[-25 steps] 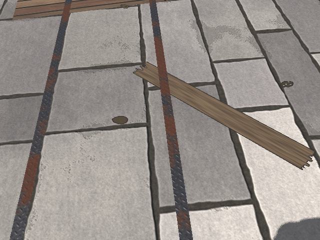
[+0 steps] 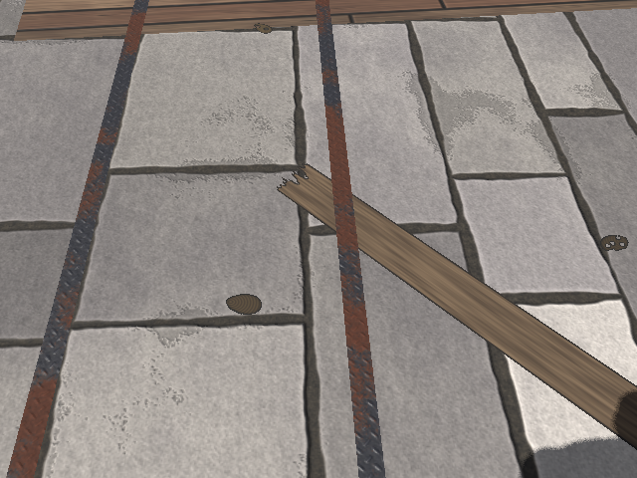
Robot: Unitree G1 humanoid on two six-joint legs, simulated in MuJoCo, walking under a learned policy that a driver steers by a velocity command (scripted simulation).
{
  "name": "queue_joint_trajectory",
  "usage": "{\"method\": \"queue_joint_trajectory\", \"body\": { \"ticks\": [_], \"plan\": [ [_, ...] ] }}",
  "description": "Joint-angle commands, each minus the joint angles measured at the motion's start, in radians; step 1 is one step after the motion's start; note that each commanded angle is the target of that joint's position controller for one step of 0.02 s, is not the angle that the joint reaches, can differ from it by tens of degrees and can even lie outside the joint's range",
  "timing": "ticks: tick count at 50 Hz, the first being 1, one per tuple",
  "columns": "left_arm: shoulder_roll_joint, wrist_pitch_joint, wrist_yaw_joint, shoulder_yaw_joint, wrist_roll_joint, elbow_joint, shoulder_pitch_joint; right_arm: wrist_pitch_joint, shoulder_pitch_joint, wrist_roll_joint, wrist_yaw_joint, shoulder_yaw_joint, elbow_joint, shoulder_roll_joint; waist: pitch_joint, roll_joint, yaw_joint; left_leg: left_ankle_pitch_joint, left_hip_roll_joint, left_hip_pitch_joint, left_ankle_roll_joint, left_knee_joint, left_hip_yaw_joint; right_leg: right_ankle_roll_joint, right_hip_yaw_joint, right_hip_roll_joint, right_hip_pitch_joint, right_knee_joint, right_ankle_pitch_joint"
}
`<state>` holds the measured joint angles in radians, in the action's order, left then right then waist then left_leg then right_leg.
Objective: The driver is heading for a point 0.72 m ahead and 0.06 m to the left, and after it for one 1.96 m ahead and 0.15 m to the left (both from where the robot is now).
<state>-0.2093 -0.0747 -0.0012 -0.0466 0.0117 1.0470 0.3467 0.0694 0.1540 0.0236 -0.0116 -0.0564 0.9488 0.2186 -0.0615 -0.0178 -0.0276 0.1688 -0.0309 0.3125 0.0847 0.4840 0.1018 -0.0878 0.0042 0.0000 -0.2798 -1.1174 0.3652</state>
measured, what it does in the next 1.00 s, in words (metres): walks ahead: right foot, then left foot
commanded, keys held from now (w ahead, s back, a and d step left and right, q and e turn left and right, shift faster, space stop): w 0.54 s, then w+q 0.38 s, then q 0.08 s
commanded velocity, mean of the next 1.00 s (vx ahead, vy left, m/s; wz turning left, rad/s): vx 0.49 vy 0.00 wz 0.15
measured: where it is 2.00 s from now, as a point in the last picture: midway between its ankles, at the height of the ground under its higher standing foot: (319, 379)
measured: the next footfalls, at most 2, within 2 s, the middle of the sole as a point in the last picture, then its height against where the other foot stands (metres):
right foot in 0.44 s outside the picture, level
left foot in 1.00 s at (296, 385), level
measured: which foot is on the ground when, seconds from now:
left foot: down 0.00-0.46, up 0.48-0.98, down 1.00-1.00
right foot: up 0.00-0.42, down 0.44-1.00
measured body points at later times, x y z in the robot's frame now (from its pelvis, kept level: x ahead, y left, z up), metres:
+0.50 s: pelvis +0.27 -0.03 -0.01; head +0.30 -0.04 +0.44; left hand +0.44 +0.20 -0.13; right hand +0.21 -0.27 -0.16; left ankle +0.09 +0.07 -0.68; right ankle +0.37 -0.10 -0.74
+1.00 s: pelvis +0.53 -0.01 -0.01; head +0.57 +0.00 +0.44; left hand +0.43 +0.22 -0.16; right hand +0.75 -0.19 -0.13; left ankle +0.63 +0.07 -0.73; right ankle +0.37 -0.11 -0.73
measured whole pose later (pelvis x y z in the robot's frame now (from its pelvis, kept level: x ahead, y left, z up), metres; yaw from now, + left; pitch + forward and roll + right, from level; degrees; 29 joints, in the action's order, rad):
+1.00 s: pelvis +0.53 -0.01 -0.01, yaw +12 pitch +1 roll -1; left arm -0.18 -0.08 0.04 -0.04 0.02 1.05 0.42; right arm 0.04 0.05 0.04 -0.04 -0.04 0.87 0.20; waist -0.06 0.01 -0.03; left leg 0.11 -0.02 0.45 0.16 0.55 0.14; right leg -0.02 0.28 0.00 0.09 -0.42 0.46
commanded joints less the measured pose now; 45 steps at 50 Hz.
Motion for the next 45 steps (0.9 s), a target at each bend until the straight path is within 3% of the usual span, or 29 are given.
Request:
{"method": "queue_joint_trajectory", "body": {
  "ticks": [1,4,9,12,16,19,20,21,22,23,24,25,26,27,29,31,34,40,43,45],
  "plan": [
    [-0.053,0.008,-0.012,-0.015,0.021,-0.043,0.038,0.015,0.098,-0.010,0.006,-0.005,0.012,0.054,0.032,0.089,0.004,-0.065,0.258,-0.177,0.102,-0.315,-0.309,0.005,-0.046,-0.089,-0.222,-0.028,-0.094],
    [-0.041,0.031,-0.023,-0.017,0.026,-0.059,-0.003,0.033,0.178,-0.013,0.012,-0.007,0.046,0.082,0.022,0.078,-0.007,-0.183,0.239,-0.170,0.116,-0.338,-0.244,0.034,-0.016,-0.096,-0.252,0.021,-0.132],
    [-0.050,0.038,-0.029,-0.012,0.018,-0.141,-0.227,0.033,0.263,-0.013,0.015,-0.001,0.068,0.088,-0.036,0.069,0.034,-0.234,0.216,-0.223,0.118,-0.381,-0.188,0.075,0.023,-0.117,-0.387,0.232,-0.281],
    [-0.034,0.033,-0.031,0.000,0.011,-0.176,-0.323,0.034,0.309,-0.012,0.017,0.003,0.081,0.088,-0.042,0.078,0.060,-0.310,0.205,-0.262,0.108,-0.375,-0.152,0.073,0.053,-0.092,-0.356,0.388,-0.347],
    [-0.044,0.026,-0.027,0.003,0.009,-0.212,-0.403,0.028,0.364,-0.004,0.025,0.002,0.107,0.093,-0.054,0.086,0.082,-0.404,0.238,-0.377,0.113,-0.338,-0.142,0.042,0.070,-0.064,-0.351,0.499,-0.335],
    [-0.063,0.013,-0.023,-0.005,0.008,-0.218,-0.370,0.023,0.338,0.004,0.034,-0.004,0.112,0.110,-0.039,0.090,0.046,-0.609,0.262,-0.436,0.096,-0.245,-0.124,-0.003,0.079,-0.031,-0.266,0.560,-0.239],
    [-0.075,0.008,-0.016,-0.013,0.009,-0.199,-0.302,0.022,0.321,0.006,0.035,-0.007,0.110,0.120,-0.003,0.097,0.015,-0.744,0.258,-0.434,0.083,-0.161,-0.112,-0.021,0.092,0.001,-0.169,0.580,-0.202],
    [-0.089,0.000,-0.009,-0.024,0.012,-0.154,-0.167,0.018,0.304,0.003,0.033,-0.008,0.109,0.125,0.064,0.082,-0.044,-0.813,0.233,-0.414,0.067,-0.005,-0.089,-0.043,0.109,0.034,-0.013,0.636,-0.218],
    [-0.129,-0.010,0.002,-0.041,0.028,-0.098,0.011,0.017,0.295,-0.003,0.030,-0.002,0.098,0.112,0.164,0.048,-0.108,-0.679,0.191,-0.281,0.047,0.210,-0.060,-0.078,0.054,-0.013,0.236,0.657,-0.239],
    [-0.233,-0.014,0.012,-0.068,0.052,-0.079,0.158,0.019,0.341,-0.035,0.019,0.016,0.058,0.042,0.305,-0.115,-0.120,-0.244,0.082,0.020,0.004,0.569,0.000,-0.166,-0.319,-0.292,0.529,0.695,-0.125],
    [-0.254,0.004,0.001,-0.075,0.026,-0.077,0.134,0.019,0.388,-0.038,0.015,0.002,0.065,0.056,0.372,-0.211,-0.083,0.358,-0.058,0.225,-0.001,0.813,-0.080,-0.252,-0.689,-0.428,0.595,0.839,-0.129],
    [-0.211,0.010,-0.005,-0.065,-0.001,-0.098,0.009,0.012,0.307,-0.017,0.018,-0.012,0.054,0.103,0.225,-0.078,-0.037,0.283,0.022,0.300,0.013,0.856,-0.159,-0.222,-0.558,-0.383,0.465,0.848,-0.064],
    [-0.138,0.006,-0.008,-0.045,-0.004,-0.113,-0.073,0.017,0.236,-0.011,0.013,-0.008,0.036,0.086,0.108,-0.022,-0.020,0.203,0.060,0.307,0.013,0.813,-0.155,-0.197,-0.432,-0.344,0.317,0.885,-0.081],
    [-0.093,-0.001,-0.008,-0.031,0.000,-0.112,-0.110,0.015,0.215,-0.010,0.010,-0.006,0.034,0.062,0.045,-0.004,0.013,0.153,0.095,0.270,0.011,0.742,-0.150,-0.156,-0.336,-0.292,0.210,0.926,-0.127],
    [-0.051,-0.017,0.002,-0.016,0.003,-0.089,-0.104,-0.013,0.250,0.010,-0.001,-0.003,0.050,0.030,0.023,-0.033,0.056,0.118,0.116,0.181,-0.007,0.666,-0.155,-0.104,-0.197,-0.237,0.105,0.963,-0.220],
    [-0.075,-0.036,0.005,-0.019,0.003,-0.068,-0.048,-0.033,0.240,0.011,-0.009,-0.006,0.045,0.026,0.021,-0.033,0.064,0.082,0.112,0.190,-0.017,0.646,-0.149,-0.099,-0.131,-0.228,0.097,0.983,-0.297],
    [-0.096,-0.046,0.007,-0.022,0.005,-0.057,-0.002,-0.049,0.127,0.006,-0.015,-0.009,0.004,0.037,-0.017,-0.029,0.052,-0.025,0.127,0.305,-0.032,0.575,-0.149,-0.082,-0.053,-0.221,0.127,1.023,-0.311],
    [-0.087,-0.047,0.018,-0.012,0.002,-0.045,0.066,-0.041,-0.072,-0.001,-0.028,0.007,-0.072,0.015,-0.046,-0.035,0.008,-0.195,0.108,0.340,-0.039,0.293,-0.068,-0.040,0.097,-0.197,0.217,1.017,-0.488],
    [-0.093,-0.042,0.030,-0.012,0.005,-0.024,0.127,-0.038,-0.156,0.003,-0.032,0.015,-0.113,0.011,-0.059,-0.036,-0.019,-0.179,0.092,0.342,-0.015,0.189,-0.008,-0.039,0.143,-0.223,0.320,0.980,-0.615],
    [-0.104,-0.034,0.038,-0.014,0.009,-0.016,0.141,-0.036,-0.169,0.006,-0.033,0.013,-0.129,0.017,-0.053,-0.043,-0.014,-0.115,0.068,0.322,0.013,0.144,0.022,-0.036,0.171,-0.242,0.389,0.919,-0.758]
  ]
}}
Keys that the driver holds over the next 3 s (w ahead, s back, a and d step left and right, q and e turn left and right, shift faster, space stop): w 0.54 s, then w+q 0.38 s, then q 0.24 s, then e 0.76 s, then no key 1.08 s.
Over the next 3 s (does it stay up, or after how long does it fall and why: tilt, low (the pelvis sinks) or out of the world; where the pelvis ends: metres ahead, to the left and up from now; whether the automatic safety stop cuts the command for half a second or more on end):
stays up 0.66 0.02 0.01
